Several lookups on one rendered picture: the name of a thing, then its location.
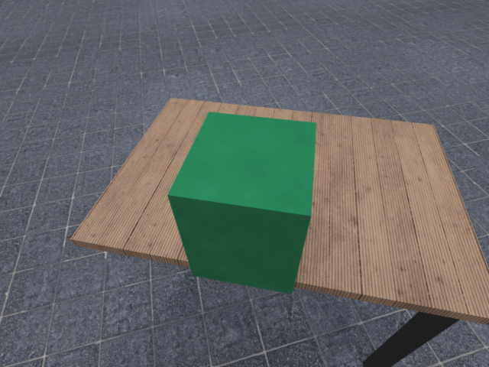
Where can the carton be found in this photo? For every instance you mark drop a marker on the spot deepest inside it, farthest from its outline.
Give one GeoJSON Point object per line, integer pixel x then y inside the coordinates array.
{"type": "Point", "coordinates": [242, 199]}

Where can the table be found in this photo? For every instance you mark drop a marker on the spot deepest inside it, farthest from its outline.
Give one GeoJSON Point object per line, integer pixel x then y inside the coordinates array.
{"type": "Point", "coordinates": [388, 224]}

